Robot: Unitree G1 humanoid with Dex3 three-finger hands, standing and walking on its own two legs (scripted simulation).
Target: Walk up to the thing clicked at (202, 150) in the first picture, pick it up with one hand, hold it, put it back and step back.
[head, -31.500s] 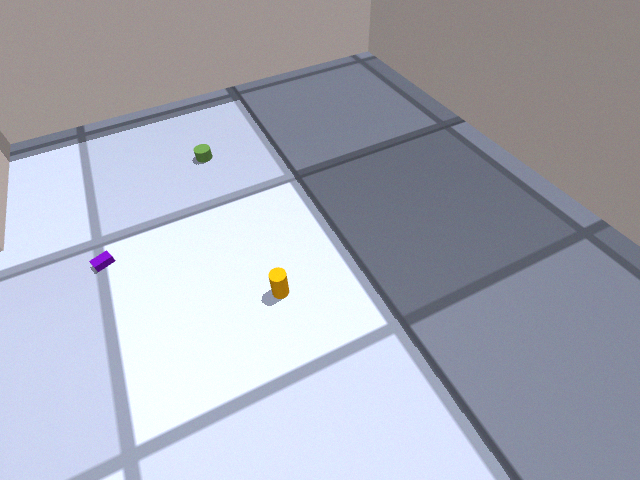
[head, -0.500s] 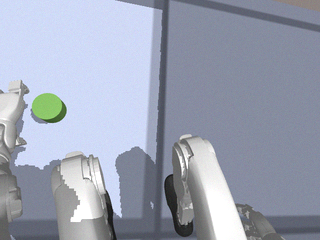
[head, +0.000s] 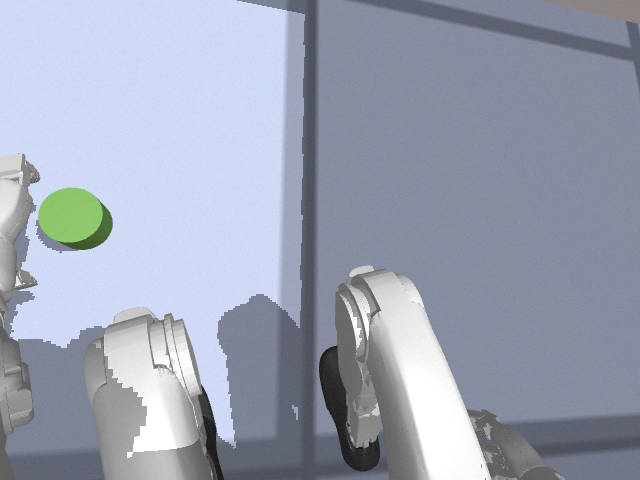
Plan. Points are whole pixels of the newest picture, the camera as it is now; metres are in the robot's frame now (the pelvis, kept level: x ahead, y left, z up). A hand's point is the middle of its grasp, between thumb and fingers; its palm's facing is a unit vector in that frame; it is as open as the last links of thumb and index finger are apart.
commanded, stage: rise first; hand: left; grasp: from above
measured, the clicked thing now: (77, 219) +0.48 +0.30 -0.29
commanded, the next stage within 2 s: approach in 0.96 s
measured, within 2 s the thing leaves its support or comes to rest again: neither
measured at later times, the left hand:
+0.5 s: hand (9, 228) +0.44 +0.34 -0.18, palm faces -0.44 -0.10 -0.89, open 14.2 cm
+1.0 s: hand (2, 225) +0.44 +0.34 -0.17, palm faces -0.44 -0.09 -0.89, open 14.2 cm
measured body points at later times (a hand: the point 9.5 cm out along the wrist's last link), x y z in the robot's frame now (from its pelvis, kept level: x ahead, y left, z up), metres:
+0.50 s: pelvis +0.00 +0.00 +0.00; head +0.25 +0.09 +0.36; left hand +0.46 +0.34 -0.13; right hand +0.06 -0.27 -0.10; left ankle +0.08 +0.14 -0.28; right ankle +0.09 -0.12 -0.28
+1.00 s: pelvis +0.00 +0.00 +0.00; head +0.24 +0.09 +0.37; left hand +0.46 +0.34 -0.12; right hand +0.07 -0.27 -0.10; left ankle +0.08 +0.14 -0.28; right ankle +0.09 -0.12 -0.28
